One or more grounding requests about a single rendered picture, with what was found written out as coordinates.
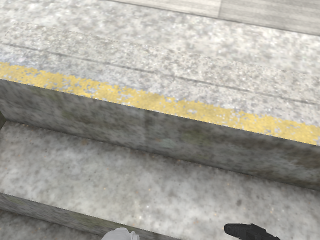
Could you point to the left robot thigh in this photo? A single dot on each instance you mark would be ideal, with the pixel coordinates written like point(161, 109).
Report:
point(120, 235)

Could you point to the robot left shin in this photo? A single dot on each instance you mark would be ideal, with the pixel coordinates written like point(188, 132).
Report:
point(121, 228)

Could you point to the robot right hand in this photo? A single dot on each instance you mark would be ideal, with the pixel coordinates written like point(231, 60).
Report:
point(248, 232)

